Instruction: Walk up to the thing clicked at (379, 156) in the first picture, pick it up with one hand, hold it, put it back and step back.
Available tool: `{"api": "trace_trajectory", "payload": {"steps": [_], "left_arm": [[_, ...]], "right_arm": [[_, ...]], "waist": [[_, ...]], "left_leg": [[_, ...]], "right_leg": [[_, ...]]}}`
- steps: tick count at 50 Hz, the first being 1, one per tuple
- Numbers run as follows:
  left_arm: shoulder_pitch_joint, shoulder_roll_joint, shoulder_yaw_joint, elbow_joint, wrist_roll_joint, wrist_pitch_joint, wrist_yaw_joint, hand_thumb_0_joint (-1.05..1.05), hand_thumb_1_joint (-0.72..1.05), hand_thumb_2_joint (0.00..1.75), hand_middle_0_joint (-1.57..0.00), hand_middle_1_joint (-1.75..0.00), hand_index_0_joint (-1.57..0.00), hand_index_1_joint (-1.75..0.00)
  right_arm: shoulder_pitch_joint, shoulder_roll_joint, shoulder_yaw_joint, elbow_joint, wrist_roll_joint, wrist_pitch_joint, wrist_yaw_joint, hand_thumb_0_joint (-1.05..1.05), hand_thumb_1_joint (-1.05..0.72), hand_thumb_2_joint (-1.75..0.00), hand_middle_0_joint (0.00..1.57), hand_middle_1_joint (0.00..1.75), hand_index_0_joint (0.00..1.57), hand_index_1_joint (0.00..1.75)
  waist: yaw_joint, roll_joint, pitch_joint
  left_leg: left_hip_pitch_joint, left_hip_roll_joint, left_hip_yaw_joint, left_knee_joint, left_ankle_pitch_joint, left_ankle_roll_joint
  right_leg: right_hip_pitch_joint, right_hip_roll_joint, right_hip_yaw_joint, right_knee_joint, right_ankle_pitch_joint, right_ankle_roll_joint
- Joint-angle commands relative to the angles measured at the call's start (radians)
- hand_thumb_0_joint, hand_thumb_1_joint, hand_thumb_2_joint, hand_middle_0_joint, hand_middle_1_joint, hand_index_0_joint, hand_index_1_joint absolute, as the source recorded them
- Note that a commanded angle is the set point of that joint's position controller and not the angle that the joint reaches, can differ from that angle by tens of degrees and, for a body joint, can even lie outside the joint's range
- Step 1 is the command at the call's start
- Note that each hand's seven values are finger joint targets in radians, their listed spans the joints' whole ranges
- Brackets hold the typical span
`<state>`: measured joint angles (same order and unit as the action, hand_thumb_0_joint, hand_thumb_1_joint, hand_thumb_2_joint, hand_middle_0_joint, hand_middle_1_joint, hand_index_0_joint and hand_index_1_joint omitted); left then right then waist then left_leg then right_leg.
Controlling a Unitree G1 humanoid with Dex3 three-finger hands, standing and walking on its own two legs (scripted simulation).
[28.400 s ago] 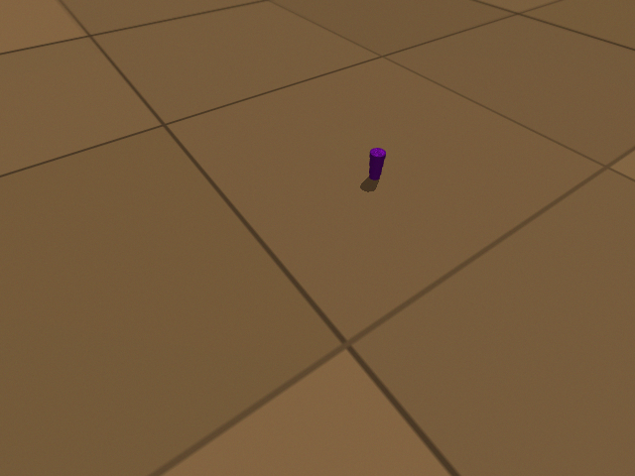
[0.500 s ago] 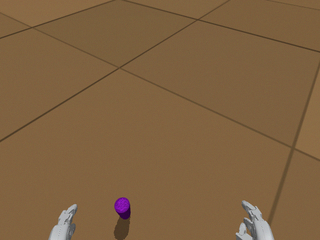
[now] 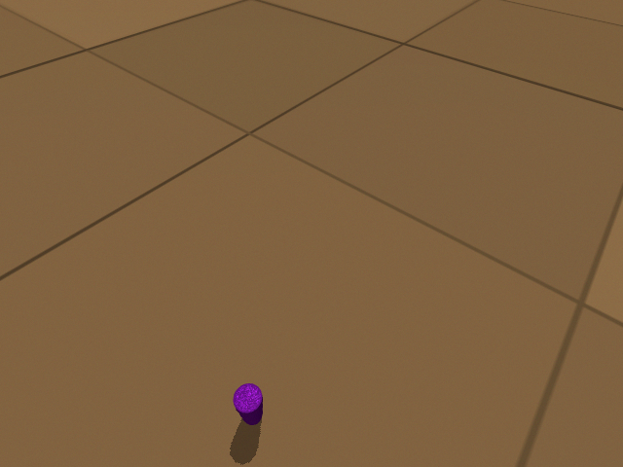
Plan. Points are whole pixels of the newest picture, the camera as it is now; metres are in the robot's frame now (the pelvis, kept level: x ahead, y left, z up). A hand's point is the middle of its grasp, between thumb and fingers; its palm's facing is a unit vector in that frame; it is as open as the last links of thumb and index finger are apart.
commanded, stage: stand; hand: left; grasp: from the side
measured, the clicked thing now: (250, 407) +0.43 +0.17 -0.68
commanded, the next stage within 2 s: step back in 1.80 s
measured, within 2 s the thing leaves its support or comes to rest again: neither
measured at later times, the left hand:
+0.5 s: hand out of the picture +0.04 +0.25 -0.13, palm faces -0.01 -0.94 -0.35, open 7.4 cm
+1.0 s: hand out of the picture +0.05 +0.24 -0.13, palm faces -0.02 -0.94 -0.34, open 7.4 cm
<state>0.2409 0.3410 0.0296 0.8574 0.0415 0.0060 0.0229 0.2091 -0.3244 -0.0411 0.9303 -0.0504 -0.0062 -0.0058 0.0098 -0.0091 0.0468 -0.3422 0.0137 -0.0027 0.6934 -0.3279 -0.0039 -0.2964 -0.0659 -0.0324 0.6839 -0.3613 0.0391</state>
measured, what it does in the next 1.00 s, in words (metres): stands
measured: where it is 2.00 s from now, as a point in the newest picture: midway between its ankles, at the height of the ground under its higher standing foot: outside the picture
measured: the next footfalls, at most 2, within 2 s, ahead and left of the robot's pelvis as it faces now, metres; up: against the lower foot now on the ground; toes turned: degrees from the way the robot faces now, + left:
none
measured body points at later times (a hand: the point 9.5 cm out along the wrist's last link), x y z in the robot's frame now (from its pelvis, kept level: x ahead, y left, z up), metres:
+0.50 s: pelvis -0.01 +0.00 +0.02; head -0.02 -0.01 +0.47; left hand +0.04 +0.30 -0.11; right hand +0.06 -0.29 -0.12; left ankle +0.03 +0.12 -0.72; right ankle +0.00 -0.15 -0.72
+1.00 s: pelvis +0.00 -0.01 +0.03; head +0.00 -0.01 +0.48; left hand +0.05 +0.29 -0.11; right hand +0.06 -0.30 -0.12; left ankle +0.03 +0.12 -0.72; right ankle +0.00 -0.15 -0.72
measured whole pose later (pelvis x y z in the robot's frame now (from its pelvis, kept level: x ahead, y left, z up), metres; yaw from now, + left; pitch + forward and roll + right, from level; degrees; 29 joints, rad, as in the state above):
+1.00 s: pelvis +0.00 -0.01 +0.03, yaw +0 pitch -3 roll +0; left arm 0.13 0.33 0.01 1.16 0.02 -0.01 0.00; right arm 0.13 -0.33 -0.01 1.15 -0.02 0.00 0.00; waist 0.00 0.01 0.07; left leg -0.15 0.02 -0.01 0.36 -0.15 -0.02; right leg -0.11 -0.05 -0.05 0.36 -0.19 0.03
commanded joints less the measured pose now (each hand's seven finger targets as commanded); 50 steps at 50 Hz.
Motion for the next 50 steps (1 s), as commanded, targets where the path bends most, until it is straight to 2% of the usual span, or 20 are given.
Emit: {"api": "trace_trajectory", "payload": {"steps": [1,3,4,5,10,14,18,21,23,27,34,37,40,45,50], "left_arm": [[-0.039,0.163,0.034,-0.005,-0.009,-0.036,0.015,0.00,0.90,0.90,-0.20,-0.30,-0.20,-0.30],[-0.054,0.167,0.030,0.029,-0.012,-0.032,0.015,0.00,0.90,0.90,-0.20,-0.30,-0.20,-0.30],[-0.067,0.160,0.025,0.046,-0.014,-0.029,0.012,0.00,0.90,0.90,-0.20,-0.30,-0.20,-0.30],[-0.054,0.159,0.022,0.064,-0.014,-0.026,0.010,0.00,0.90,0.90,-0.20,-0.30,-0.20,-0.30],[-0.072,0.177,0.018,0.138,-0.014,-0.030,0.009,0.00,0.90,0.90,-0.20,-0.30,-0.20,-0.30],[-0.088,0.181,0.014,0.176,-0.012,-0.034,0.007,0.00,0.90,0.90,-0.20,-0.30,-0.20,-0.30],[-0.103,0.191,0.015,0.196,-0.013,-0.037,0.007,0.00,0.90,0.90,-0.20,-0.30,-0.20,-0.30],[-0.112,0.189,0.014,0.211,-0.013,-0.033,0.005,0.00,0.90,0.90,-0.20,-0.30,-0.20,-0.30],[-0.109,0.185,0.013,0.218,-0.013,-0.034,0.004,0.00,0.90,0.90,-0.20,-0.30,-0.20,-0.30],[-0.116,0.191,0.015,0.228,-0.014,-0.032,0.002,0.00,0.90,0.90,-0.20,-0.30,-0.20,-0.30],[-0.138,0.197,0.018,0.234,-0.019,-0.035,-0.001,0.00,0.90,0.90,-0.20,-0.30,-0.20,-0.30],[-0.135,0.201,0.019,0.239,-0.020,-0.033,-0.002,0.00,0.90,0.90,-0.20,-0.30,-0.20,-0.30],[-0.134,0.200,0.019,0.245,-0.019,-0.029,-0.003,0.00,0.90,0.90,-0.20,-0.30,-0.20,-0.30],[-0.134,0.202,0.019,0.246,-0.019,-0.034,-0.004,0.00,0.90,0.90,-0.20,-0.30,-0.20,-0.30],[-0.139,0.196,0.020,0.245,-0.025,-0.036,-0.005,0.00,0.90,0.90,-0.20,-0.30,-0.20,-0.30]], "right_arm": [[-0.052,-0.166,-0.032,-0.038,0.013,-0.027,-0.016,0.00,-0.90,-0.90,0.20,0.30,0.20,0.30],[-0.058,-0.169,-0.028,-0.010,0.016,-0.021,-0.016,0.00,-0.90,-0.90,0.20,0.30,0.20,0.30],[-0.054,-0.181,-0.025,0.003,0.017,-0.018,-0.016,0.00,-0.90,-0.90,0.20,0.30,0.20,0.30],[-0.074,-0.190,-0.025,0.014,0.017,-0.018,-0.015,0.00,-0.90,-0.90,0.20,0.30,0.20,0.30],[-0.077,-0.187,-0.021,0.065,0.024,-0.017,-0.015,0.00,-0.90,-0.90,0.20,0.30,0.20,0.30],[-0.095,-0.187,-0.019,0.092,0.028,-0.012,-0.010,0.00,-0.90,-0.90,0.20,0.30,0.20,0.30],[-0.095,-0.180,-0.018,0.114,0.029,-0.010,-0.009,0.00,-0.90,-0.90,0.20,0.30,0.20,0.30],[-0.105,-0.184,-0.017,0.127,0.028,-0.006,-0.009,0.00,-0.90,-0.90,0.20,0.30,0.20,0.30],[-0.112,-0.187,-0.017,0.130,0.030,-0.008,-0.007,0.00,-0.90,-0.90,0.20,0.30,0.20,0.30],[-0.113,-0.192,-0.017,0.141,0.030,-0.008,-0.006,0.00,-0.90,-0.90,0.20,0.30,0.20,0.30],[-0.111,-0.196,-0.010,0.150,0.032,-0.012,-0.006,0.00,-0.90,-0.90,0.20,0.30,0.20,0.30],[-0.123,-0.201,-0.009,0.151,0.031,-0.012,-0.007,0.00,-0.90,-0.90,0.20,0.30,0.20,0.30],[-0.111,-0.208,-0.009,0.158,0.033,-0.010,-0.007,0.00,-0.90,-0.90,0.20,0.30,0.20,0.30],[-0.119,-0.205,-0.007,0.159,0.034,-0.011,-0.005,0.00,-0.90,-0.90,0.20,0.30,0.20,0.30],[-0.118,-0.209,-0.003,0.161,0.033,-0.017,-0.007,0.00,-0.90,-0.90,0.20,0.30,0.20,0.30]], "waist": [[0.002,0.028,-0.093],[-0.001,0.027,-0.064],[-0.006,0.045,-0.039],[0.003,0.063,-0.025],[-0.003,0.023,-0.031],[-0.002,0.016,-0.004],[-0.006,0.003,-0.016],[-0.003,0.027,0.012],[0.000,0.025,0.001],[-0.001,0.032,0.004],[-0.004,0.021,-0.016],[0.000,0.023,-0.022],[-0.004,0.023,0.000],[-0.004,0.006,-0.027],[-0.003,0.019,-0.045]], "left_leg": [[0.105,0.063,-0.096,-0.191,0.235,0.046],[0.109,0.069,-0.103,-0.236,0.200,0.043],[0.095,0.076,-0.116,-0.279,0.139,0.041],[0.098,0.084,-0.131,-0.314,0.075,0.041],[0.144,0.083,-0.118,-0.343,0.140,0.031],[0.154,0.081,-0.115,-0.365,0.108,0.026],[0.180,0.080,-0.107,-0.370,0.137,0.023],[0.138,0.081,-0.112,-0.394,0.064,0.019],[0.148,0.084,-0.113,-0.396,0.087,0.020],[0.147,0.086,-0.114,-0.403,0.059,0.019],[0.167,0.091,-0.106,-0.402,0.131,0.017],[0.173,0.096,-0.105,-0.406,0.131,0.019],[0.148,0.096,-0.110,-0.421,0.085,0.017],[0.184,0.097,-0.101,-0.402,0.143,0.019],[0.205,0.103,-0.095,-0.401,0.230,0.019]], "right_leg": [[0.069,-0.044,0.066,-0.188,0.219,-0.066],[0.081,-0.046,0.067,-0.229,0.187,-0.062],[0.088,-0.037,0.059,-0.243,0.147,-0.057],[0.088,-0.031,0.050,-0.254,0.122,-0.055],[0.140,-0.053,0.061,-0.312,0.161,-0.050],[0.131,-0.055,0.057,-0.354,0.119,-0.042],[0.137,-0.065,0.069,-0.384,0.121,-0.042],[0.141,-0.059,0.063,-0.390,0.078,-0.040],[0.148,-0.062,0.063,-0.392,0.092,-0.041],[0.141,-0.061,0.067,-0.403,0.066,-0.040],[0.158,-0.072,0.078,-0.401,0.126,-0.044],[0.165,-0.070,0.071,-0.398,0.136,-0.045],[0.155,-0.064,0.070,-0.406,0.101,-0.045],[0.158,-0.070,0.073,-0.412,0.134,-0.045],[0.182,-0.073,0.070,-0.401,0.223,-0.043]]}}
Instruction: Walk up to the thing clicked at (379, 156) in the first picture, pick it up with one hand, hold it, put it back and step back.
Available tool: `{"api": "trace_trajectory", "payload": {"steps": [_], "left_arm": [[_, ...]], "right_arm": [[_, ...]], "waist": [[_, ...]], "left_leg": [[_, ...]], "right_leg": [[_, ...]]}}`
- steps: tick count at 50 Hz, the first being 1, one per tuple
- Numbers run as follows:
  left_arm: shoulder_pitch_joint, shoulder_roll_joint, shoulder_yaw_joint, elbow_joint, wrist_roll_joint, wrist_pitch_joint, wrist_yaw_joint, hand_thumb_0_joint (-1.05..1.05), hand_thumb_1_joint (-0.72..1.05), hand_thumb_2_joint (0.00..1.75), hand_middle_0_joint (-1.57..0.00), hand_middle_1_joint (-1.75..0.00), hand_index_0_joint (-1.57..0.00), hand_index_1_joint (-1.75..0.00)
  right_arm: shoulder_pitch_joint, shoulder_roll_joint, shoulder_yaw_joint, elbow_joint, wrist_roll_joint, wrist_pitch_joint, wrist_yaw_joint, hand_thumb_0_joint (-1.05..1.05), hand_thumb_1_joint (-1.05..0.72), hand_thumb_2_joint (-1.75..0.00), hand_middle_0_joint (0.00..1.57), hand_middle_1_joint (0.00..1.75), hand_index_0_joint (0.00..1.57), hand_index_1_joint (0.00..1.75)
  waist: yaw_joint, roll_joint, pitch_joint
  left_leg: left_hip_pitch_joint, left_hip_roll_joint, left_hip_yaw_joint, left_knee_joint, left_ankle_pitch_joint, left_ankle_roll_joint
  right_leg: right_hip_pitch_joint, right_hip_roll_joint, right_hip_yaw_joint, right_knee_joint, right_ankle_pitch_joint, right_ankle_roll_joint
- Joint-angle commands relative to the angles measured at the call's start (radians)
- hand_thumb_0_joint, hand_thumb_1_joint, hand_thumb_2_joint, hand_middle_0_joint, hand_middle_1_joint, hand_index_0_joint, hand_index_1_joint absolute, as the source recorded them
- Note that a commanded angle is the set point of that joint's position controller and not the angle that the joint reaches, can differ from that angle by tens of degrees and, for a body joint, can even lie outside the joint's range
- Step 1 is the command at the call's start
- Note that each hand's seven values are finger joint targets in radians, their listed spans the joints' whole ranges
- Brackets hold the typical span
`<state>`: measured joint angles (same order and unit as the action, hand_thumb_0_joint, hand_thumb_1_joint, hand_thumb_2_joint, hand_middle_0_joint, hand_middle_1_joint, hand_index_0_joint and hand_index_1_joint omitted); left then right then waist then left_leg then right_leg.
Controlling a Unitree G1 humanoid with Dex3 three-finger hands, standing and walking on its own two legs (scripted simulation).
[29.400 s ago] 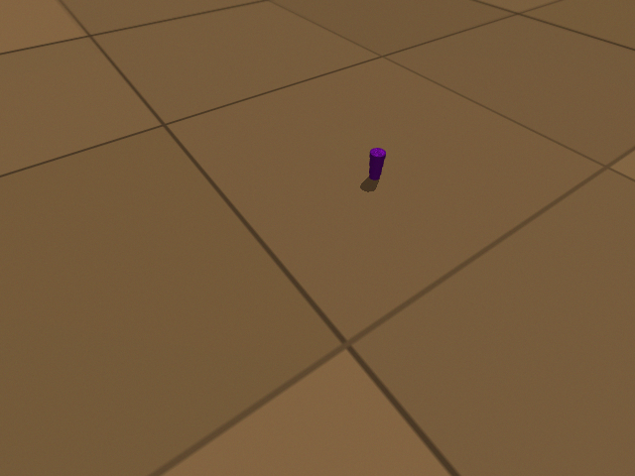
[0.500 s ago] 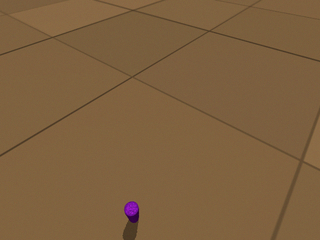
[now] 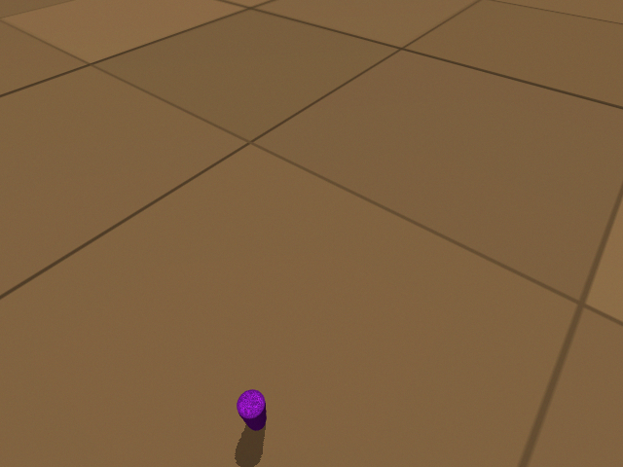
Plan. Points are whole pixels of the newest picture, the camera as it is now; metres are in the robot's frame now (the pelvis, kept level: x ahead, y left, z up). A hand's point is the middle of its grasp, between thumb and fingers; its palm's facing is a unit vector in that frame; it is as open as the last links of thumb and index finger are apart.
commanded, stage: stand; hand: left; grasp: from the side
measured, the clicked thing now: (254, 412) +0.43 +0.18 -0.70
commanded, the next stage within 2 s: step back in 0.80 s
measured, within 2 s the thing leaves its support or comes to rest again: neither
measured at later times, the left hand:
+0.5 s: hand out of the picture +0.09 +0.25 -0.15, palm faces -0.01 -0.94 -0.34, open 7.4 cm
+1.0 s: hand out of the picture +0.09 +0.27 -0.17, palm faces +0.00 -0.93 -0.37, open 7.4 cm
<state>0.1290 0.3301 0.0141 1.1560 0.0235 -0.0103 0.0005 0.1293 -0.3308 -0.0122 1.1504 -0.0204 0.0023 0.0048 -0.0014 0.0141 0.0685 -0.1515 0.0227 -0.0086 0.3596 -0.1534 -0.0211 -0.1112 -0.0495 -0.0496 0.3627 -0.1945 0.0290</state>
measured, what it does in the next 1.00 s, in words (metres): stands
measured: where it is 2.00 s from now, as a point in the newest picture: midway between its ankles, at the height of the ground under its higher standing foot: outside the picture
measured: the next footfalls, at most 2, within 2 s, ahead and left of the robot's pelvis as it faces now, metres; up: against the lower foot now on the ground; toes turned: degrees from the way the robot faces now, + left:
right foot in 1.46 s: -0.08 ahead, -0.09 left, +0.00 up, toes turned +0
left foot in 1.78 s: -0.14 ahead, +0.16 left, +0.00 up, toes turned -2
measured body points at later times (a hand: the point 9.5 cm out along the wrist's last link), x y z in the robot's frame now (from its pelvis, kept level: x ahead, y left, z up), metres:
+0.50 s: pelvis +0.01 +0.00 +0.00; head +0.02 -0.01 +0.45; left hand +0.09 +0.29 -0.13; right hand +0.09 -0.30 -0.14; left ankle +0.03 +0.13 -0.75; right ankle +0.00 -0.14 -0.75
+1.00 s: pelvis -0.01 +0.01 -0.01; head +0.04 +0.01 +0.43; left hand +0.09 +0.32 -0.14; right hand +0.08 -0.31 -0.14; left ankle +0.00 +0.13 -0.72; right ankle +0.00 -0.13 -0.75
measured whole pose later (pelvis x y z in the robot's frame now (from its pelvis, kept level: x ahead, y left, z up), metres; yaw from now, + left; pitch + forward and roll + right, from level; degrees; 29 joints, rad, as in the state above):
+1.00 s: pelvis -0.01 +0.01 -0.01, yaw +1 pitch -2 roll +0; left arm 0.06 0.36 0.07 1.00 0.02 0.03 0.00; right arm 0.08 -0.40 -0.06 1.00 0.00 0.05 0.02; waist -0.02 0.00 0.16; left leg -0.35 -0.02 -0.03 0.78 -0.40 0.05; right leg -0.24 -0.08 -0.05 0.55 -0.27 0.02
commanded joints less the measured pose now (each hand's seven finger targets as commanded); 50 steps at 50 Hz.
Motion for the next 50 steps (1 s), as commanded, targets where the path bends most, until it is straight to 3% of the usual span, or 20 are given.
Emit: {"api": "trace_trajectory", "payload": {"steps": [1,6,10,17,19,26,35,37,39,40,42,44,45,46,47,48,49,50], "left_arm": [[-0.032,0.210,0.038,-0.056,-0.006,-0.019,0.017,0.00,0.90,0.90,-0.20,-0.30,-0.20,-0.30],[-0.035,0.206,0.037,-0.057,-0.008,-0.021,0.017,0.00,0.90,0.90,-0.20,-0.30,-0.20,-0.30],[-0.045,0.207,0.039,-0.057,-0.006,-0.014,0.016,0.00,0.90,0.90,-0.20,-0.30,-0.20,-0.30],[-0.051,0.210,0.040,-0.067,-0.009,-0.020,0.015,0.00,0.90,0.90,-0.20,-0.30,-0.20,-0.30],[-0.050,0.204,0.039,-0.064,-0.008,-0.017,0.015,0.00,0.90,0.90,-0.20,-0.30,-0.20,-0.30],[-0.057,0.213,0.041,-0.066,-0.007,-0.016,0.014,0.00,0.90,0.90,-0.20,-0.30,-0.20,-0.30],[-0.044,0.213,0.039,-0.071,-0.008,-0.019,0.013,0.00,0.90,0.90,-0.20,-0.30,-0.20,-0.30],[-0.047,0.213,0.039,-0.075,-0.010,-0.021,0.013,0.00,0.90,0.90,-0.20,-0.30,-0.20,-0.30],[-0.052,0.212,0.038,-0.075,-0.010,-0.019,0.014,0.00,0.90,0.90,-0.20,-0.30,-0.20,-0.30],[-0.057,0.293,0.087,-0.092,-0.037,-0.007,0.014,0.00,0.90,0.90,-0.20,-0.30,-0.20,-0.30],[-0.027,0.288,0.095,-0.130,-0.037,-0.001,0.019,0.00,0.90,0.90,-0.20,-0.30,-0.20,-0.30],[-0.054,0.297,0.107,-0.172,-0.030,0.006,0.020,0.00,0.90,0.90,-0.20,-0.30,-0.20,-0.30],[-0.087,0.302,0.109,-0.200,-0.024,0.012,0.019,0.00,0.90,0.90,-0.20,-0.30,-0.20,-0.30],[-0.119,0.309,0.113,-0.230,-0.013,0.017,0.020,0.00,0.90,0.90,-0.20,-0.30,-0.20,-0.30],[-0.136,0.314,0.115,-0.254,-0.001,0.019,0.022,0.00,0.90,0.90,-0.20,-0.30,-0.20,-0.30],[-0.164,0.320,0.116,-0.271,0.005,0.020,0.024,0.00,0.90,0.90,-0.20,-0.30,-0.20,-0.30],[-0.186,0.317,0.113,-0.287,0.005,0.022,0.024,0.00,0.90,0.90,-0.20,-0.30,-0.20,-0.30],[-0.191,0.305,0.107,-0.302,0.007,0.023,0.027,0.00,0.90,0.90,-0.20,-0.30,-0.20,-0.30]], "right_arm": [[-0.040,-0.200,-0.032,-0.062,0.002,-0.026,-0.019,0.00,-0.90,-0.90,0.20,0.30,0.20,0.30],[-0.046,-0.200,-0.029,-0.058,0.006,-0.027,-0.018,0.00,-0.90,-0.90,0.20,0.30,0.20,0.30],[-0.049,-0.207,-0.031,-0.055,0.004,-0.023,-0.021,0.00,-0.90,-0.90,0.20,0.30,0.20,0.30],[-0.057,-0.213,-0.033,-0.058,0.004,-0.030,-0.020,0.00,-0.90,-0.90,0.20,0.30,0.20,0.30],[-0.060,-0.210,-0.030,-0.056,0.004,-0.028,-0.021,0.00,-0.90,-0.90,0.20,0.30,0.20,0.30],[-0.063,-0.209,-0.030,-0.057,0.005,-0.026,-0.019,0.00,-0.90,-0.90,0.20,0.30,0.20,0.30],[-0.069,-0.209,-0.030,-0.059,0.006,-0.029,-0.018,0.00,-0.90,-0.90,0.20,0.30,0.20,0.30],[-0.067,-0.221,-0.032,-0.062,0.007,-0.029,-0.018,0.00,-0.90,-0.90,0.20,0.30,0.20,0.30],[-0.065,-0.212,-0.030,-0.059,0.007,-0.026,-0.017,0.00,-0.90,-0.90,0.20,0.30,0.20,0.30],[-0.095,-0.272,-0.057,-0.097,0.019,-0.006,-0.010,0.00,-0.90,-0.90,0.20,0.30,0.20,0.30],[-0.063,-0.245,-0.062,-0.128,0.030,0.004,-0.008,0.00,-0.90,-0.90,0.20,0.30,0.20,0.30],[-0.033,-0.237,-0.071,-0.159,0.032,0.017,-0.006,0.00,-0.90,-0.90,0.20,0.30,0.20,0.30],[-0.021,-0.229,-0.077,-0.172,0.030,0.025,-0.004,0.00,-0.90,-0.90,0.20,0.30,0.20,0.30],[-0.011,-0.233,-0.084,-0.190,0.025,0.037,0.001,0.00,-0.90,-0.90,0.20,0.30,0.20,0.30],[0.015,-0.227,-0.088,-0.205,0.021,0.046,0.004,0.00,-0.90,-0.90,0.20,0.30,0.20,0.30],[0.045,-0.229,-0.090,-0.217,0.024,0.052,0.007,0.00,-0.90,-0.90,0.20,0.30,0.20,0.30],[0.067,-0.231,-0.092,-0.222,0.026,0.053,0.009,0.00,-0.90,-0.90,0.20,0.30,0.20,0.30],[0.080,-0.229,-0.094,-0.230,0.026,0.047,0.009,0.00,-0.90,-0.90,0.20,0.30,0.20,0.30]], "waist": [[0.006,-0.010,-0.073],[0.007,-0.023,-0.086],[0.004,0.000,-0.063],[0.005,-0.007,-0.110],[0.005,-0.003,-0.085],[0.001,-0.018,-0.079],[0.005,-0.019,-0.092],[0.003,-0.015,-0.110],[0.001,-0.015,-0.079],[-0.001,-0.023,0.044],[-0.008,-0.043,-0.053],[-0.017,-0.089,-0.130],[-0.018,-0.133,-0.142],[-0.022,-0.183,-0.134],[-0.025,-0.207,-0.122],[-0.043,-0.223,-0.101],[-0.051,-0.228,-0.079],[-0.053,-0.214,-0.080]], "left_leg": [[0.021,0.095,-0.085,-0.064,0.067,0.036],[0.047,0.101,-0.082,-0.055,0.148,0.034],[0.020,0.097,-0.081,-0.074,0.051,0.030],[0.060,0.107,-0.075,-0.057,0.194,0.029],[0.032,0.102,-0.076,-0.068,0.137,0.027],[0.038,0.103,-0.079,-0.076,0.097,0.027],[0.063,0.106,-0.078,-0.067,0.163,0.027],[0.072,0.108,-0.072,-0.053,0.184,0.031],[0.046,0.105,-0.077,-0.072,0.148,0.025],[-0.054,0.079,-0.075,0.052,0.292,0.057],[-0.033,0.052,-0.036,0.171,0.322,0.065],[-0.043,0.006,-0.004,0.285,0.238,0.064],[-0.053,-0.029,0.005,0.371,0.083,0.062],[-0.070,-0.060,-0.004,0.479,-0.159,0.071],[-0.108,-0.059,-0.034,0.557,-0.330,0.080],[-0.123,-0.036,-0.069,0.580,-0.374,0.086],[-0.126,-0.030,-0.069,0.567,-0.357,0.086],[-0.143,-0.017,-0.058,0.451,-0.291,0.086]], "right_leg": [[-0.003,-0.091,0.088,-0.078,0.066,-0.033],[0.012,-0.090,0.082,-0.082,0.128,-0.025],[0.006,-0.091,0.086,-0.091,0.056,-0.030],[0.038,-0.096,0.083,-0.076,0.172,-0.028],[0.032,-0.090,0.075,-0.084,0.125,-0.025],[0.019,-0.093,0.080,-0.096,0.087,-0.031],[0.021,-0.091,0.073,-0.089,0.131,-0.032],[0.037,-0.098,0.080,-0.088,0.178,-0.033],[0.023,-0.091,0.072,-0.093,0.123,-0.032],[-0.051,-0.087,0.088,-0.010,0.279,-0.051],[-0.026,-0.122,0.101,0.018,0.381,-0.105],[-0.019,-0.179,0.132,0.034,0.425,-0.164],[-0.051,-0.225,0.168,0.031,0.418,-0.203],[-0.110,-0.281,0.208,0.027,0.407,-0.246],[-0.138,-0.320,0.226,0.038,0.403,-0.279],[-0.178,-0.330,0.219,0.055,0.389,-0.284],[-0.199,-0.312,0.198,0.079,0.383,-0.270],[-0.156,-0.275,0.178,0.133,0.376,-0.233]]}}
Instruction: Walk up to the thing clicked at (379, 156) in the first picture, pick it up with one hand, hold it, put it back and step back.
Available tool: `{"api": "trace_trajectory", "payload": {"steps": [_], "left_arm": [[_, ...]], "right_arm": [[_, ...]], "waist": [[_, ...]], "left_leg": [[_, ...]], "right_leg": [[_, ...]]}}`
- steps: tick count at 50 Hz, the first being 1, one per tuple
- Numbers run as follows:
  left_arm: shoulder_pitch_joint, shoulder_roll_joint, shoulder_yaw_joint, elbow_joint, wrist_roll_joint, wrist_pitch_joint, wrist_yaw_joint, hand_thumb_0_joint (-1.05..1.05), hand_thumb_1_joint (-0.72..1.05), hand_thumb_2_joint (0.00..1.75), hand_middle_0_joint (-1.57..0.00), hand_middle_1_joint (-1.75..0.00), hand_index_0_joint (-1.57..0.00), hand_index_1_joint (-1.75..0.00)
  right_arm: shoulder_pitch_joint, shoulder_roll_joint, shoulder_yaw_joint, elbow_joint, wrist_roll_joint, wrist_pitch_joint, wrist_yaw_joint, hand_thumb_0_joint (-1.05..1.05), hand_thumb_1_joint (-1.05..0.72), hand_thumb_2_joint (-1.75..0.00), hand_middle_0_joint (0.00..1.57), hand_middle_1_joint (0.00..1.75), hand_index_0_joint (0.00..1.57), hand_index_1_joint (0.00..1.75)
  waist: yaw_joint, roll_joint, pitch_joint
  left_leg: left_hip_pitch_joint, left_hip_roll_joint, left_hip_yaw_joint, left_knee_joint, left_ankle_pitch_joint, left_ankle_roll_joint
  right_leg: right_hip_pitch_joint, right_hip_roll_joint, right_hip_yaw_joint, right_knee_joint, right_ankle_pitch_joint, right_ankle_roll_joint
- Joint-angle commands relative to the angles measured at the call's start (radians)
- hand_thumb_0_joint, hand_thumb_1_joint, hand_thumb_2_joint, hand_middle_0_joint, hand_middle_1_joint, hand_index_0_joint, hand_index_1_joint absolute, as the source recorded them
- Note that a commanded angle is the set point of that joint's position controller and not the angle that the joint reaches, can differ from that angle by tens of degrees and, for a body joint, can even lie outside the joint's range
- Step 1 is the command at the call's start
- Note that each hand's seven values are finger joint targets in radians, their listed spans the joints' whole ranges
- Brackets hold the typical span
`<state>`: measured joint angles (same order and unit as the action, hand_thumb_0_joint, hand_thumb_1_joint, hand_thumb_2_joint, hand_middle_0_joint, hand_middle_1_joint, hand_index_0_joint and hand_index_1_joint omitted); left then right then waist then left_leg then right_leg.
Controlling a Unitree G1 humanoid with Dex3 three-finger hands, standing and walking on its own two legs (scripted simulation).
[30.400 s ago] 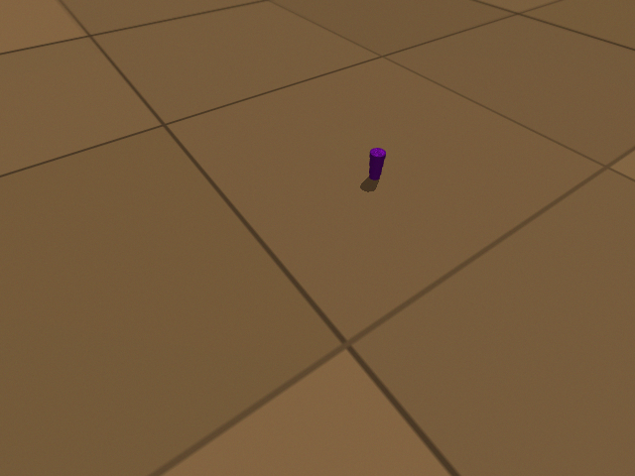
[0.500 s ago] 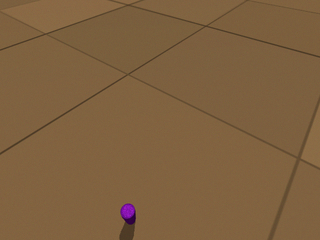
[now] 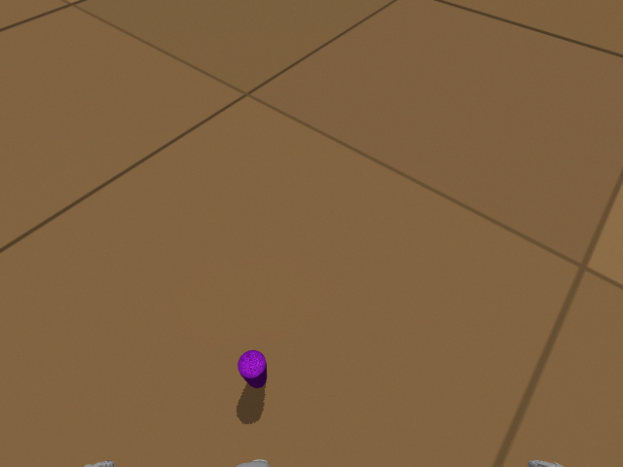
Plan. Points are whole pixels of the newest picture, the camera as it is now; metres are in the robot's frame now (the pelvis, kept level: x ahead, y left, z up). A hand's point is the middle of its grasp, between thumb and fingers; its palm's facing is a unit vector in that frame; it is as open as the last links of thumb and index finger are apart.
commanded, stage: step back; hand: left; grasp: from the side
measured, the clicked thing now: (254, 371) +0.45 +0.16 -0.69
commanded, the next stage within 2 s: none
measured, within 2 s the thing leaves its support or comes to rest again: neither
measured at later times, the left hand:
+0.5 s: hand out of the picture +0.02 +0.28 -0.16, palm faces -0.10 -0.92 -0.39, open 7.4 cm
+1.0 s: hand out of the picture -0.10 +0.32 -0.15, palm faces -0.03 -0.93 -0.37, open 7.4 cm
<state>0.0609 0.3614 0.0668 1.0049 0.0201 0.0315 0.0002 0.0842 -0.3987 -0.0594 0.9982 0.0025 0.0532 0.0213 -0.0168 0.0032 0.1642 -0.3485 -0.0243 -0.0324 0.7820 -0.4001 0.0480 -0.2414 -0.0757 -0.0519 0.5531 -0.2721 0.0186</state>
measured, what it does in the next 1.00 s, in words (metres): walks backwards: right foot, then left foot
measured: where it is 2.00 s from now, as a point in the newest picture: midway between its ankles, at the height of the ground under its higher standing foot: outside the picture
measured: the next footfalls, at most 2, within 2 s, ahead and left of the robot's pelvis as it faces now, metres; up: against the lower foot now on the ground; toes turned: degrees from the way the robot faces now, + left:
right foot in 0.46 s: -0.07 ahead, -0.10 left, +0.00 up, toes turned -1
left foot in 0.78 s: -0.12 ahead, +0.15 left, +0.00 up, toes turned -3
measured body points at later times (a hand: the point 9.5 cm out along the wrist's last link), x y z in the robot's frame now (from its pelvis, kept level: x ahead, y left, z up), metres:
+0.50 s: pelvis -0.09 +0.02 -0.02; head -0.02 +0.01 +0.43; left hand +0.03 +0.33 -0.14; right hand +0.00 -0.29 -0.14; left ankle -0.01 +0.12 -0.73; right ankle -0.11 -0.10 -0.73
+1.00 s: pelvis -0.22 +0.05 +0.00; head -0.16 +0.08 +0.44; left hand -0.10 +0.36 -0.13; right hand -0.12 -0.26 -0.10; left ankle -0.16 +0.15 -0.73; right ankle -0.26 -0.10 -0.64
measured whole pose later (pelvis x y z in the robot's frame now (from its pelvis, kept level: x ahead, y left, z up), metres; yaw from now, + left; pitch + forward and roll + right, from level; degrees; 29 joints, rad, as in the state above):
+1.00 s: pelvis -0.22 +0.05 +0.00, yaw -2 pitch -2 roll -1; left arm 0.15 0.41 0.09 0.81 0.01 0.06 0.01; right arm 0.13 -0.35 -0.04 0.84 -0.03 0.02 -0.01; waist 0.00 -0.04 0.18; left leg -0.32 0.00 -0.01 0.59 -0.23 0.04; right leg -0.46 0.11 0.16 1.21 -0.50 0.01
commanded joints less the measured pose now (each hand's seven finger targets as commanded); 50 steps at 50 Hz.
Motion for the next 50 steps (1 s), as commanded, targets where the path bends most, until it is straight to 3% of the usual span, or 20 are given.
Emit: {"api": "trace_trajectory", "payload": {"steps": [1,3,4,5,9,15,18,22,23,24,25,29,34,37,38,39,40,41,44,50], "left_arm": [[-0.121,0.264,0.050,-0.157,0.005,-0.013,0.027,0.00,0.90,0.90,-0.20,-0.30,-0.20,-0.30],[-0.066,0.192,0.035,-0.172,-0.022,0.011,0.023,0.00,0.90,0.90,-0.20,-0.30,-0.20,-0.30],[-0.021,0.139,0.029,-0.179,-0.030,0.021,0.028,0.00,0.90,0.90,-0.20,-0.30,-0.20,-0.30],[-0.004,0.177,0.038,-0.169,-0.024,0.025,0.040,0.00,0.90,0.90,-0.20,-0.30,-0.20,-0.30],[0.061,0.215,0.039,-0.136,-0.028,0.024,0.049,0.00,0.90,0.90,-0.20,-0.30,-0.20,-0.30],[0.028,0.198,0.047,-0.189,-0.011,0.003,0.035,0.00,0.90,0.90,-0.20,-0.30,-0.20,-0.30],[0.067,0.194,0.054,-0.185,-0.008,-0.005,0.026,0.00,0.90,0.90,-0.20,-0.30,-0.20,-0.30],[0.210,0.184,0.060,-0.135,0.009,-0.020,0.017,0.00,0.90,0.90,-0.20,-0.30,-0.20,-0.30],[0.206,0.243,0.073,-0.154,0.022,-0.028,0.018,0.00,0.90,0.90,-0.20,-0.30,-0.20,-0.30],[0.153,0.328,0.093,-0.173,0.007,-0.023,0.014,0.00,0.90,0.90,-0.20,-0.30,-0.20,-0.30],[0.098,0.368,0.097,-0.221,0.021,-0.028,0.016,0.00,0.90,0.90,-0.20,-0.30,-0.20,-0.30],[-0.001,0.245,0.074,-0.265,0.011,-0.031,0.031,0.00,0.90,0.90,-0.20,-0.30,-0.20,-0.30],[0.100,0.227,0.067,-0.284,0.017,-0.017,0.039,0.00,0.90,0.90,-0.20,-0.30,-0.20,-0.30],[0.078,0.248,0.065,-0.301,-0.005,-0.001,0.028,0.00,0.90,0.90,-0.20,-0.30,-0.20,-0.30],[0.084,0.234,0.057,-0.309,-0.008,0.005,0.025,0.00,0.90,0.90,-0.20,-0.30,-0.20,-0.30],[0.114,0.195,0.046,-0.319,-0.011,0.010,0.022,0.00,0.90,0.90,-0.20,-0.30,-0.20,-0.30],[0.041,0.201,0.054,-0.330,-0.018,0.008,0.032,0.00,0.90,0.90,-0.20,-0.30,-0.20,-0.30],[0.007,0.224,0.070,-0.314,0.000,0.010,0.045,0.00,0.90,0.90,-0.20,-0.30,-0.20,-0.30],[0.114,0.208,0.066,-0.271,-0.020,0.012,0.038,0.00,0.90,0.90,-0.20,-0.30,-0.20,-0.30],[0.135,0.204,0.075,-0.269,-0.004,0.007,0.023,0.00,0.90,0.90,-0.20,-0.30,-0.20,-0.30]], "right_arm": [[0.147,-0.164,-0.051,-0.076,-0.002,-0.013,-0.008,0.00,-0.90,-0.90,0.20,0.30,0.20,0.30],[0.141,-0.213,-0.069,-0.092,-0.036,-0.031,-0.018,0.00,-0.90,-0.90,0.20,0.30,0.20,0.30],[0.120,-0.290,-0.079,-0.112,-0.049,-0.042,-0.020,0.00,-0.90,-0.90,0.20,0.30,0.20,0.30],[0.108,-0.336,-0.089,-0.129,-0.033,-0.044,-0.022,0.00,-0.90,-0.90,0.20,0.30,0.20,0.30],[-0.002,-0.228,-0.066,-0.183,-0.035,-0.048,-0.049,0.00,-0.90,-0.90,0.20,0.30,0.20,0.30],[0.120,-0.215,-0.069,-0.188,-0.029,-0.046,-0.059,0.00,-0.90,-0.90,0.20,0.30,0.20,0.30],[0.091,-0.227,-0.062,-0.205,-0.029,-0.038,-0.056,0.00,-0.90,-0.90,0.20,0.30,0.20,0.30],[0.037,-0.228,-0.052,-0.209,-0.008,-0.026,-0.046,0.00,-0.90,-0.90,0.20,0.30,0.20,0.30],[0.039,-0.200,-0.042,-0.217,0.000,-0.027,-0.043,0.00,-0.90,-0.90,0.20,0.30,0.20,0.30],[-0.017,-0.164,-0.037,-0.229,0.004,-0.027,-0.043,0.00,-0.90,-0.90,0.20,0.30,0.20,0.30],[-0.017,-0.185,-0.048,-0.217,-0.004,-0.021,-0.052,0.00,-0.90,-0.90,0.20,0.30,0.20,0.30],[0.090,-0.175,-0.036,-0.177,0.007,-0.030,-0.051,0.00,-0.90,-0.90,0.20,0.30,0.20,0.30],[0.067,-0.156,-0.030,-0.207,-0.008,-0.038,-0.051,0.00,-0.90,-0.90,0.20,0.30,0.20,0.30],[0.158,-0.140,-0.037,-0.176,-0.019,-0.051,-0.048,0.00,-0.90,-0.90,0.20,0.30,0.20,0.30],[0.158,-0.162,-0.048,-0.180,-0.027,-0.057,-0.047,0.00,-0.90,-0.90,0.20,0.30,0.20,0.30],[0.140,-0.241,-0.071,-0.196,-0.048,-0.060,-0.046,0.00,-0.90,-0.90,0.20,0.30,0.20,0.30],[0.100,-0.351,-0.086,-0.214,-0.036,-0.054,-0.033,0.00,-0.90,-0.90,0.20,0.30,0.20,0.30],[0.108,-0.354,-0.091,-0.212,-0.040,-0.057,-0.035,0.00,-0.90,-0.90,0.20,0.30,0.20,0.30],[0.012,-0.232,-0.057,-0.228,-0.037,-0.059,-0.052,0.00,-0.90,-0.90,0.20,0.30,0.20,0.30],[0.078,-0.217,-0.056,-0.237,-0.028,-0.061,-0.057,0.00,-0.90,-0.90,0.20,0.30,0.20,0.30]], "waist": [[-0.042,-0.172,-0.194],[-0.021,0.096,-0.176],[0.011,0.251,-0.170],[-0.015,0.219,-0.224],[0.043,0.145,-0.256],[-0.030,0.102,-0.239],[-0.024,0.122,-0.237],[0.037,0.111,-0.278],[0.032,-0.020,-0.265],[0.055,-0.230,-0.185],[0.065,-0.278,-0.139],[0.002,-0.133,-0.139],[0.063,-0.169,-0.203],[0.014,-0.160,-0.242],[0.012,-0.120,-0.250],[0.025,0.034,-0.253],[-0.022,0.266,-0.229],[-0.053,0.220,-0.199],[0.041,0.094,-0.182],[-0.009,0.129,-0.189]], "left_leg": [[0.071,0.029,-0.002,-0.112,0.082,0.010],[0.115,0.151,-0.171,-0.385,0.573,0.001],[0.198,0.277,-0.396,-0.412,0.797,0.046],[0.191,0.340,-0.444,-0.386,0.832,0.122],[0.244,0.252,-0.231,-0.298,0.715,0.152],[0.355,0.295,-0.241,-0.261,0.768,0.225],[0.268,0.273,-0.211,-0.266,0.628,0.199],[0.087,0.225,-0.168,-0.193,0.408,0.099],[-0.044,0.155,-0.119,-0.121,0.275,0.040],[-0.133,-0.044,-0.004,0.066,-0.012,-0.023],[-0.098,-0.072,-0.066,0.300,-0.228,-0.043],[-0.135,-0.107,-0.124,0.413,-0.093,-0.050],[-0.120,-0.029,-0.041,0.039,-0.123,-0.058],[0.057,-0.023,0.050,-0.334,0.132,-0.041],[0.139,0.012,-0.002,-0.375,0.285,-0.030],[0.248,0.182,-0.232,-0.376,0.430,0.027],[0.138,0.371,-0.452,-0.425,0.577,0.189],[0.046,0.431,-0.552,-0.451,0.523,0.263],[0.167,0.280,-0.250,-0.344,0.609,0.165],[0.253,0.280,-0.216,-0.332,0.571,0.205]], "right_leg": [[0.001,-0.206,0.143,0.014,0.420,-0.177],[-0.054,-0.011,0.057,0.271,0.149,-0.081],[-0.227,0.154,0.128,0.384,-0.335,-0.059],[-0.200,0.169,0.239,0.501,-0.404,-0.060],[-0.260,0.151,0.257,0.668,-0.248,-0.049],[-0.256,0.122,0.193,0.467,-0.286,0.000],[-0.138,0.104,0.123,0.271,-0.233,-0.008],[0.118,0.084,0.080,-0.105,0.059,-0.062],[0.157,-0.027,0.260,-0.127,0.084,-0.109],[0.045,-0.216,0.504,-0.202,0.177,-0.258],[-0.096,-0.343,0.632,-0.231,0.251,-0.360],[0.004,-0.153,0.296,-0.108,0.489,-0.246],[0.212,-0.152,0.273,-0.017,0.567,-0.233],[0.170,-0.106,0.222,0.109,0.532,-0.180],[0.082,-0.078,0.215,0.141,0.427,-0.137],[-0.125,0.022,0.196,0.234,0.172,-0.084],[-0.185,0.181,0.116,0.406,-0.327,-0.043],[-0.176,0.182,0.248,0.598,-0.415,-0.039],[-0.294,0.173,0.273,0.722,-0.257,-0.046],[-0.274,0.156,0.214,0.600,-0.236,0.018]]}}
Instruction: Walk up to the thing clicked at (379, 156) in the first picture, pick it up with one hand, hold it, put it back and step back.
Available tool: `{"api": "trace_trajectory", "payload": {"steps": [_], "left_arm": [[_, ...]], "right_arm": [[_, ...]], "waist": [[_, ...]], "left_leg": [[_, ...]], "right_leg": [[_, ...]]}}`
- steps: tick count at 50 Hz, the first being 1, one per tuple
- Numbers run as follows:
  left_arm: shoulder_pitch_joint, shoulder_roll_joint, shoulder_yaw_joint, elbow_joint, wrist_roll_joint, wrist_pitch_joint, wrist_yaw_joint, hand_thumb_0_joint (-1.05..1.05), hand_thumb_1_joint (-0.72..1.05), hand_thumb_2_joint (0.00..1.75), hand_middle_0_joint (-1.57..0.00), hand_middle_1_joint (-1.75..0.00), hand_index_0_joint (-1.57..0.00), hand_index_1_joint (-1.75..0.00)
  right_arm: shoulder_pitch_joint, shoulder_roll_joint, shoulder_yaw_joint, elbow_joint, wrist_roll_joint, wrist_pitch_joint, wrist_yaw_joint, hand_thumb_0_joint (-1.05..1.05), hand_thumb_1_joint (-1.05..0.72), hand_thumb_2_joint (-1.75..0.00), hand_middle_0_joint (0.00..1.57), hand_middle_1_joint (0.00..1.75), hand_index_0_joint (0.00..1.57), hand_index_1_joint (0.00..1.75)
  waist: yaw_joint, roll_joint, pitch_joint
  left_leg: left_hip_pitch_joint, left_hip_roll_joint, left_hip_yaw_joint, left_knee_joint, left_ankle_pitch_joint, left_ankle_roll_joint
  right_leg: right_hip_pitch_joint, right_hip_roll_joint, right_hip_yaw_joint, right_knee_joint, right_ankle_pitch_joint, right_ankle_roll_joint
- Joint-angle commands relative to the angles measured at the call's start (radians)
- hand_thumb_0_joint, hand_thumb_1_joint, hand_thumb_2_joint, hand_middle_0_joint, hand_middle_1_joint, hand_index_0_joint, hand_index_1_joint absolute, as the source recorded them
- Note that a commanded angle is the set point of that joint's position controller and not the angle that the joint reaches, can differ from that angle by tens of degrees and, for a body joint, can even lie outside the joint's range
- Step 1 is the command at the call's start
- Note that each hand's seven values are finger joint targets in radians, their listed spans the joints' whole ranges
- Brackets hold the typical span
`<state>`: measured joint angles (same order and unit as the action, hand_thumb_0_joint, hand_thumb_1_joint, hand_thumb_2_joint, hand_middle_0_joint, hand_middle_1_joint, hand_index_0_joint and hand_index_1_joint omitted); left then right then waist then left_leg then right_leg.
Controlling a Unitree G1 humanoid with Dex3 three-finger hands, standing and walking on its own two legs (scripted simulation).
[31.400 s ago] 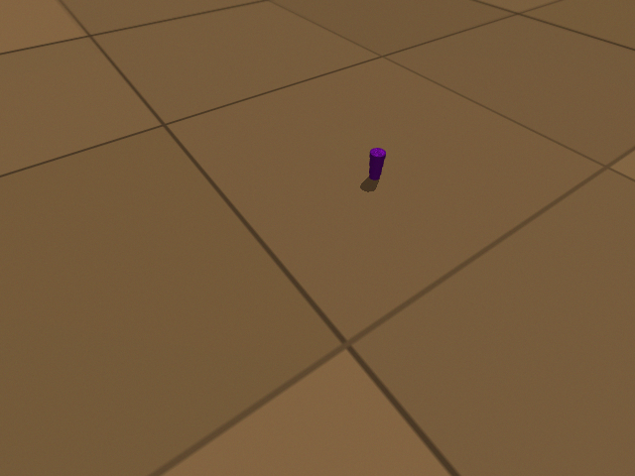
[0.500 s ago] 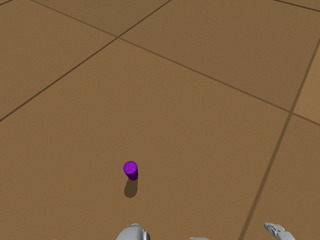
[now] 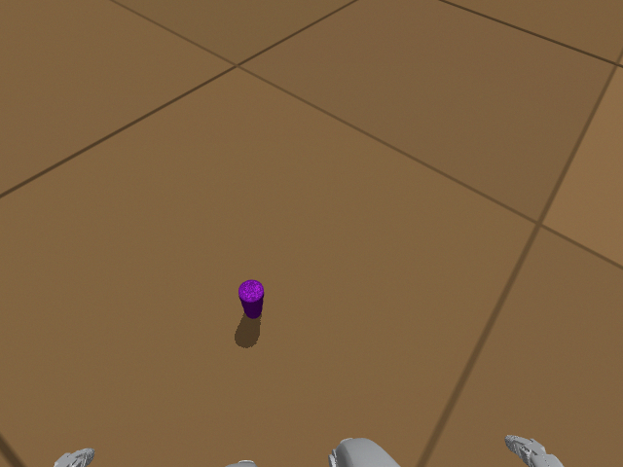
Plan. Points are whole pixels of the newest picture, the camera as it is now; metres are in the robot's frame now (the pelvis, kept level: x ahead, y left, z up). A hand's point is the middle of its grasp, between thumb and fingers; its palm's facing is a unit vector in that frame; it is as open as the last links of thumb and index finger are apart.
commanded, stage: step back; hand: left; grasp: from the side
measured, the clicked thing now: (252, 301) +0.67 +0.14 -0.69
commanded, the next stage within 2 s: none
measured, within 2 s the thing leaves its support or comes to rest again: neither
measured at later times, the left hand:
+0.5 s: hand out of the picture -0.06 +0.24 -0.14, palm faces +0.01 -0.90 -0.43, open 7.4 cm
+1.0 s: hand out of the picture -0.30 +0.20 -0.15, palm faces -0.02 -0.91 -0.41, open 7.4 cm
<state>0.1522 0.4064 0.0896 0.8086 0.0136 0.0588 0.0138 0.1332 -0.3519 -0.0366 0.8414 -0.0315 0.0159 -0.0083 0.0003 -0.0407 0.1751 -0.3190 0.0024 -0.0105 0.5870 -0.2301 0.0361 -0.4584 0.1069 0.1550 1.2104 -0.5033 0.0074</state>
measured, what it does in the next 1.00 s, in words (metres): walks backwards: right foot, then left foot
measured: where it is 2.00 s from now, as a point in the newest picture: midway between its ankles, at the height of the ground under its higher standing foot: outside the picture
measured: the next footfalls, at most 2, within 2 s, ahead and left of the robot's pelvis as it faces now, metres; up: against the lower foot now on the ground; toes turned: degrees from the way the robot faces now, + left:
right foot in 0.20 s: -0.07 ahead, -0.15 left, +0.00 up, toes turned -1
left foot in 0.54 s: -0.17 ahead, +0.08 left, +0.00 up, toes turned +1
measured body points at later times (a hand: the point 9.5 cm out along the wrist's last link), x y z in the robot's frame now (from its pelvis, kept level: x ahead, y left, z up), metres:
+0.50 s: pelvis -0.17 -0.04 -0.01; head -0.11 -0.05 +0.44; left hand -0.06 +0.28 -0.11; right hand -0.10 -0.36 -0.14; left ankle -0.19 +0.09 -0.70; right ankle -0.11 -0.15 -0.73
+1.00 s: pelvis -0.36 -0.07 -0.01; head -0.32 -0.08 +0.44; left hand -0.29 +0.25 -0.12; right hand -0.22 -0.39 -0.12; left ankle -0.27 +0.07 -0.68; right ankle -0.35 -0.19 -0.73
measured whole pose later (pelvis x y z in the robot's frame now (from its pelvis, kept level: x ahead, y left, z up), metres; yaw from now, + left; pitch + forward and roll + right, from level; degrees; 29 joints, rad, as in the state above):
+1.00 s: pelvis -0.36 -0.07 -0.01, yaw -2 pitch -3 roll +1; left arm 0.23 0.37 0.07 0.89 0.05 0.04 -0.01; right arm 0.10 -0.41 -0.05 0.85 -0.02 0.06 -0.02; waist 0.04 0.02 0.13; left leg -0.54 -0.06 -0.13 1.00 -0.45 0.00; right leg -0.28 0.00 0.03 0.70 -0.37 -0.02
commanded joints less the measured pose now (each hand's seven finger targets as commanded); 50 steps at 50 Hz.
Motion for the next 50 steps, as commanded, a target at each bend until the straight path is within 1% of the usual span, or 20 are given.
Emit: {"api": "trace_trajectory", "payload": {"steps": [1,4,9,10,11,12,15,22,26,27,28,29,32,38,43,44,45,46,48,50], "left_arm": [[0.047,0.158,0.050,-0.075,0.002,-0.021,0.006,0.00,0.90,0.90,-0.20,-0.30,-0.20,-0.30],[0.071,0.156,0.049,-0.063,0.002,-0.020,0.000,0.00,0.90,0.90,-0.20,-0.30,-0.20,-0.30],[0.235,0.163,0.065,0.027,0.018,-0.032,-0.017,0.00,0.90,0.90,-0.20,-0.30,-0.20,-0.30],[0.206,0.218,0.080,0.008,0.038,-0.036,-0.017,0.00,0.90,0.90,-0.20,-0.30,-0.20,-0.30],[0.131,0.342,0.107,-0.038,0.033,-0.028,-0.017,0.00,0.90,0.90,-0.20,-0.30,-0.20,-0.30],[0.048,0.363,0.103,-0.081,0.035,-0.034,-0.011,0.00,0.90,0.90,-0.20,-0.30,-0.20,-0.30],[-0.087,0.222,0.068,-0.097,0.033,-0.043,0.003,0.00,0.90,0.90,-0.20,-0.30,-0.20,-0.30],[0.039,0.204,0.061,-0.107,0.033,-0.034,0.023,0.00,0.90,0.90,-0.20,-0.30,-0.20,-0.30],[-0.012,0.199,0.042,-0.124,0.008,-0.011,0.014,0.00,0.90,0.90,-0.20,-0.30,-0.20,-0.30],[0.022,0.160,0.030,-0.126,0.007,-0.006,0.009,0.00,0.90,0.90,-0.20,-0.30,-0.20,-0.30],[-0.007,0.137,0.021,-0.142,-0.004,-0.011,0.007,0.00,0.90,0.90,-0.20,-0.30,-0.20,-0.30],[-0.103,0.184,0.051,-0.139,0.005,-0.008,0.020,0.00,0.90,0.90,-0.20,-0.30,-0.20,-0.30],[-0.013,0.162,0.046,-0.083,-0.013,0.002,0.018,0.00,0.90,0.90,-0.20,-0.30,-0.20,-0.30],[0.021,0.151,0.041,-0.064,0.005,-0.015,0.002,0.00,0.90,0.90,-0.20,-0.30,-0.20,-0.30],[0.161,0.144,0.038,0.035,0.011,-0.038,-0.002,0.00,0.90,0.90,-0.20,-0.30,-0.20,-0.30],[0.164,0.183,0.049,0.040,0.024,-0.046,-0.001,0.00,0.90,0.90,-0.20,-0.30,-0.20,-0.30],[0.149,0.292,0.079,0.020,0.039,-0.049,0.000,0.00,0.90,0.90,-0.20,-0.30,-0.20,-0.30],[0.066,0.388,0.095,-0.019,0.041,-0.044,0.002,0.00,0.90,0.90,-0.20,-0.30,-0.20,-0.30],[-0.054,0.283,0.058,-0.044,0.027,-0.057,0.009,0.00,0.90,0.90,-0.20,-0.30,-0.20,-0.30],[-0.063,0.238,0.054,-0.035,0.040,-0.068,0.014,0.00,0.90,0.90,-0.20,-0.30,-0.20,-0.30]], "right_arm": [[0.030,-0.270,-0.080,-0.085,0.006,-0.023,-0.026,0.00,-0.90,-0.90,0.20,0.30,0.20,0.30],[0.012,-0.292,-0.087,-0.103,-0.003,-0.013,-0.022,0.00,-0.90,-0.90,0.20,0.30,0.20,0.30],[-0.020,-0.292,-0.084,-0.108,0.011,0.014,-0.017,0.00,-0.90,-0.90,0.20,0.30,0.20,0.30],[-0.002,-0.239,-0.069,-0.113,0.018,0.015,-0.014,0.00,-0.90,-0.90,0.20,0.30,0.20,0.30],[-0.070,-0.209,-0.069,-0.136,0.026,0.010,-0.028,0.00,-0.90,-0.90,0.20,0.30,0.20,0.30],[-0.067,-0.254,-0.086,-0.127,0.020,0.016,-0.037,0.00,-0.90,-0.90,0.20,0.30,0.20,0.30],[0.055,-0.228,-0.071,-0.061,0.029,0.009,-0.031,0.00,-0.90,-0.90,0.20,0.30,0.20,0.30],[0.052,-0.208,-0.058,-0.072,0.013,-0.003,-0.026,0.00,-0.90,-0.90,0.20,0.30,0.20,0.30],[0.185,-0.201,-0.067,-0.016,0.005,-0.015,-0.024,0.00,-0.90,-0.90,0.20,0.30,0.20,0.30],[0.160,-0.240,-0.080,-0.021,-0.004,-0.018,-0.025,0.00,-0.90,-0.90,0.20,0.30,0.20,0.30],[0.102,-0.372,-0.102,-0.043,0.001,-0.013,-0.017,0.00,-0.90,-0.90,0.20,0.30,0.20,0.30],[0.089,-0.427,-0.114,-0.058,-0.003,-0.012,-0.015,0.00,-0.90,-0.90,0.20,0.30,0.20,0.30],[-0.012,-0.299,-0.074,-0.060,-0.009,-0.020,-0.032,0.00,-0.90,-0.90,0.20,0.30,0.20,0.30],[0.011,-0.277,-0.076,-0.078,-0.012,-0.006,-0.029,0.00,-0.90,-0.90,0.20,0.30,0.20,0.30],[-0.031,-0.305,-0.077,-0.083,0.009,0.025,-0.016,0.00,-0.90,-0.90,0.20,0.30,0.20,0.30],[-0.024,-0.264,-0.064,-0.085,0.011,0.027,-0.013,0.00,-0.90,-0.90,0.20,0.30,0.20,0.30],[-0.053,-0.192,-0.048,-0.121,0.021,0.019,-0.014,0.00,-0.90,-0.90,0.20,0.30,0.20,0.30],[-0.083,-0.221,-0.066,-0.122,0.016,0.023,-0.031,0.00,-0.90,-0.90,0.20,0.30,0.20,0.30],[-0.043,-0.254,-0.074,-0.075,0.020,0.025,-0.030,0.00,-0.90,-0.90,0.20,0.30,0.20,0.30],[0.013,-0.229,-0.064,-0.046,0.021,0.012,-0.023,0.00,-0.90,-0.90,0.20,0.30,0.20,0.30]], "waist": [[-0.031,0.180,-0.207],[-0.030,0.214,-0.229],[0.034,0.202,-0.267],[0.024,0.028,-0.209],[0.077,-0.254,-0.144],[0.063,-0.234,-0.071],[-0.036,-0.103,-0.090],[0.060,-0.146,-0.186],[-0.003,-0.094,-0.261],[0.019,-0.010,-0.260],[0.014,0.250,-0.239],[-0.055,0.282,-0.198],[0.034,0.111,-0.185],[-0.013,0.194,-0.192],[0.035,0.240,-0.303],[0.032,0.158,-0.271],[0.048,-0.133,-0.222],[0.095,-0.244,-0.170],[0.005,-0.033,-0.086],[-0.008,-0.068,-0.127]], "left_leg": [[0.233,0.252,-0.235,-0.139,0.366,0.216],[0.188,0.267,-0.240,-0.157,0.202,0.215],[-0.051,0.169,-0.162,-0.067,-0.018,0.078],[-0.230,0.067,-0.124,0.068,-0.167,0.014],[-0.253,-0.108,-0.057,0.335,-0.348,-0.041],[-0.192,-0.064,-0.157,0.527,-0.368,-0.058],[-0.176,-0.135,-0.158,0.606,-0.219,-0.039],[-0.155,-0.059,-0.052,0.280,-0.305,-0.054],[0.067,-0.041,0.040,-0.198,0.024,-0.023],[0.162,0.063,-0.118,-0.210,0.092,0.014],[0.150,0.301,-0.424,-0.224,0.235,0.153],[-0.035,0.417,-0.568,-0.275,0.252,0.288],[0.037,0.272,-0.277,-0.156,0.426,0.201],[0.155,0.258,-0.218,-0.116,0.343,0.220],[0.083,0.198,-0.142,-0.013,0.193,0.119],[-0.058,0.146,-0.114,0.060,0.050,0.069],[-0.291,-0.032,-0.064,0.228,-0.207,-0.004],[-0.224,-0.074,-0.124,0.460,-0.391,-0.043],[-0.194,-0.076,-0.209,0.604,-0.275,-0.037],[-0.187,-0.089,-0.145,0.588,-0.220,-0.042]], "right_leg": [[-0.043,-0.034,-0.009,-0.111,-0.007,0.029],[0.051,-0.069,-0.056,-0.290,-0.002,0.021],[0.366,-0.097,-0.137,-0.775,0.186,-0.046],[0.368,-0.230,0.111,-0.839,0.060,-0.093],[0.121,-0.465,0.375,-0.951,0.025,-0.244],[-0.054,-0.553,0.450,-0.996,0.036,-0.317],[0.042,-0.327,0.071,-0.829,0.379,-0.174],[0.359,-0.371,0.061,-0.719,0.619,-0.215],[0.337,-0.325,0.004,-0.549,0.627,-0.146],[0.185,-0.273,-0.015,-0.506,0.469,-0.099],[0.008,-0.086,-0.157,-0.351,0.113,-0.032],[0.047,-0.059,-0.064,-0.121,-0.147,-0.016],[-0.016,-0.025,0.057,0.077,-0.036,-0.038],[0.008,-0.064,-0.061,-0.217,-0.037,0.024],[0.291,-0.073,-0.188,-0.775,0.200,-0.029],[0.346,-0.125,-0.073,-0.798,0.197,-0.051],[0.341,-0.339,0.257,-0.851,0.157,-0.140],[0.066,-0.547,0.463,-0.937,0.117,-0.312],[-0.001,-0.429,0.229,-0.860,0.210,-0.250],[0.088,-0.346,0.099,-0.786,0.277,-0.199]]}}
